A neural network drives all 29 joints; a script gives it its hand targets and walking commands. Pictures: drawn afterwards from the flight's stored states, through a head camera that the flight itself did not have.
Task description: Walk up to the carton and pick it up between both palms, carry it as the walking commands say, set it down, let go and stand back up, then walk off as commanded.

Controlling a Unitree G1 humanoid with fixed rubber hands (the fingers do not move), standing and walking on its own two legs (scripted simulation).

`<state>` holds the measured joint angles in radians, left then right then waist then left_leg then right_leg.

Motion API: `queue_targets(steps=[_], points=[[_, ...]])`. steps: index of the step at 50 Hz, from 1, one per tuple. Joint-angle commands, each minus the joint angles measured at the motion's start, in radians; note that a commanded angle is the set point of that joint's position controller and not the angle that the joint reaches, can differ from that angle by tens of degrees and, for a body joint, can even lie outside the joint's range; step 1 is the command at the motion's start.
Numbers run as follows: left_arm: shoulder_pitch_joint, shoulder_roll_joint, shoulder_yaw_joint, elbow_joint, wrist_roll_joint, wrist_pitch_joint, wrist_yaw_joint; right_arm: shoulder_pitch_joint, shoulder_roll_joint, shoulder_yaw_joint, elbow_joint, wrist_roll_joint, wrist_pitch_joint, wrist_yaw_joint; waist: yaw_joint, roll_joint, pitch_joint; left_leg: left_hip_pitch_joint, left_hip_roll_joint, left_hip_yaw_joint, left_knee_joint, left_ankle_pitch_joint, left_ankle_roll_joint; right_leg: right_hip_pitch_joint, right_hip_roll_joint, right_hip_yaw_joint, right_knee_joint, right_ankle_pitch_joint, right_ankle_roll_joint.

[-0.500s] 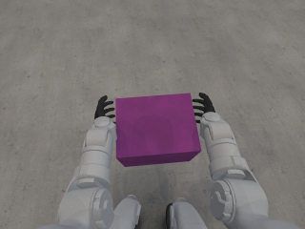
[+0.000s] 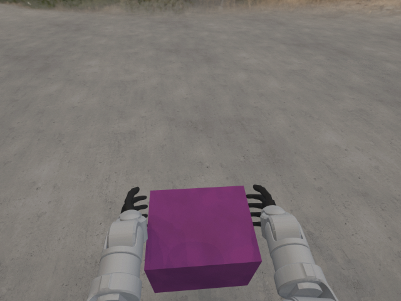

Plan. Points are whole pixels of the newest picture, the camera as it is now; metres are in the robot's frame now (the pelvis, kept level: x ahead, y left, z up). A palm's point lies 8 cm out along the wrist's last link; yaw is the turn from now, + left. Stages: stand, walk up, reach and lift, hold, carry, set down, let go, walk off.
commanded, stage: reach and lift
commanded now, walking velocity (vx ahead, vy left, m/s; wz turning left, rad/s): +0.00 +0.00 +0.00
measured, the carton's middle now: (199, 238) +0.29 +0.02 -0.05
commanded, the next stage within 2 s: hold in 1.38 s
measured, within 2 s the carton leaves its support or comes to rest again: neither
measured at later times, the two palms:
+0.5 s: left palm (137, 219) +0.27 +0.16 +0.04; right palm (278, 219) +0.29 -0.14 +0.05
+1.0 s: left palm (130, 219) +0.27 +0.17 +0.04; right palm (274, 226) +0.27 -0.13 +0.05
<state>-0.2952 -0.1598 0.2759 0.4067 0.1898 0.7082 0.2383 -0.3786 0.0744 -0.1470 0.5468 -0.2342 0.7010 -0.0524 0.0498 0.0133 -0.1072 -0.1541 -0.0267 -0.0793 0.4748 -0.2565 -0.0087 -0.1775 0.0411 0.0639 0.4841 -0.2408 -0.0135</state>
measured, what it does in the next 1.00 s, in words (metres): stands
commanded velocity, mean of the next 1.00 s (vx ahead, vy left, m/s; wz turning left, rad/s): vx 0.00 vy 0.00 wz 0.00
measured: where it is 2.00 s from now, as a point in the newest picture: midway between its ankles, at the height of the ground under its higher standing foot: outside the picture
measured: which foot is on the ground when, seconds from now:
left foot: down 0.00-1.00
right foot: down 0.00-1.00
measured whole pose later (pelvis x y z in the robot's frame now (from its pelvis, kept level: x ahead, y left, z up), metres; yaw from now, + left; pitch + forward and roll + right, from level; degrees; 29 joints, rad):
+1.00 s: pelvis -0.01 +0.03 +0.00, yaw -1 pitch -7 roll +0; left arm -0.32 -0.17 0.26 0.48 0.23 0.70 0.22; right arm -0.35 0.10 -0.24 0.51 -0.27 0.74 -0.04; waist 0.00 0.01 -0.10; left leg -0.11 -0.05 -0.06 0.48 -0.25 0.03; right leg -0.12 0.02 0.09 0.45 -0.21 0.02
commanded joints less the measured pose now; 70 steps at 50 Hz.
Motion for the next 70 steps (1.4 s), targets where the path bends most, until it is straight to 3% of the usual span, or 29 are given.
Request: queue_targets(steps=[1, 4, 9, 13, 17, 21, 29, 41, 52, 59, 70], points=[[-0.642, -1.039, -0.566, -0.164, -0.287, -0.008, -0.503, -0.635, 1.081, 0.522, -0.371, 0.334, -0.063, 0.353, -0.007, -0.017, -0.381, 0.073, -0.074, -0.006, -0.096, 0.468, -0.005, 0.313, 0.028, 0.041, -0.069, 0.597, 0.023], [-0.616, -1.035, -0.588, -0.171, -0.282, 0.001, -0.511, -0.611, 1.052, 0.537, -0.4, 0.319, -0.05, 0.337, -0.027, -0.028, -0.331, 0.065, -0.08, -0.008, -0.121, 0.41, -0.001, 0.305, 0.028, 0.036, -0.098, 0.537, 0.023], [-0.687, -1.001, -0.587, -0.17, -0.269, -0.001, -0.523, -0.628, 1.023, 0.487, -0.363, 0.281, -0.036, 0.326, -0.06, -0.055, -0.217, 0.031, -0.081, -0.002, -0.133, 0.223, 0.012, 0.218, 0.028, 0.022, -0.135, 0.277, 0.019], [-0.79, -0.986, -0.547, -0.118, -0.251, -0.016, -0.529, -0.733, 1.037, 0.424, -0.286, 0.273, -0.042, 0.341, -0.05, -0.053, -0.164, 0.003, -0.073, 0.003, -0.115, 0.055, 0.015, 0.139, 0.023, 0.018, -0.12, 0.068, 0.012], [-0.882, -1.017, -0.526, -0.051, -0.24, -0.038, -0.529, -0.849, 1.055, 0.368, -0.202, 0.282, -0.067, 0.368, -0.041, -0.016, -0.201, -0.013, -0.05, 0.0, -0.094, -0.013, 0.003, 0.096, 0.024, 0.015, -0.082, -0.019, 0.002], [-0.94, -1.047, -0.512, 0.006, -0.236, -0.051, -0.525, -0.923, 1.065, 0.328, -0.135, 0.293, -0.084, 0.387, -0.045, 0.007, -0.312, -0.011, -0.031, -0.003, -0.079, 0.008, -0.008, 0.095, 0.028, 0.014, -0.058, 0.003, -0.003], [-0.938, -1.051, -0.445, 0.069, -0.214, -0.068, -0.509, -0.877, 1.083, 0.262, -0.011, 0.284, -0.083, 0.417, -0.032, 0.001, -0.379, 0.028, -0.019, 0.006, -0.08, 0.136, -0.018, 0.093, 0.038, -0.001, -0.064, 0.107, 0.002], [-0.802, -1.063, -0.473, 0.044, -0.231, -0.056, -0.531, -0.797, 1.084, 0.337, -0.172, 0.289, -0.064, 0.401, -0.049, -0.041, -0.306, 0.071, -0.033, 0.005, -0.098, 0.22, -0.006, 0.127, 0.044, -0.001, -0.093, 0.201, 0.016], [-0.778, -1.052, -0.551, -0.066, -0.252, -0.047, -0.544, -0.712, 1.083, 0.398, -0.256, 0.287, -0.042, 0.382, -0.067, -0.017, -0.246, 0.065, -0.042, 0.004, -0.111, 0.172, 0.004, 0.133, 0.046, -0.002, -0.104, 0.156, 0.013], [-0.763, -1.042, -0.562, -0.085, -0.254, -0.045, -0.547, -0.706, 1.088, 0.418, -0.277, 0.295, -0.035, 0.38, -0.058, -0.016, -0.248, 0.06, -0.042, 0.007, -0.105, 0.137, 0.01, 0.13, 0.043, 0.0, -0.102, 0.124, 0.012], [-0.706, -1.049, -0.556, -0.069, -0.246, -0.044, -0.552, -0.672, 1.101, 0.44, -0.28, 0.299, -0.029, 0.38, -0.044, -0.017, -0.266, 0.081, -0.041, 0.011, -0.107, 0.188, 0.01, 0.131, 0.049, 0.0, -0.109, 0.156, 0.015]])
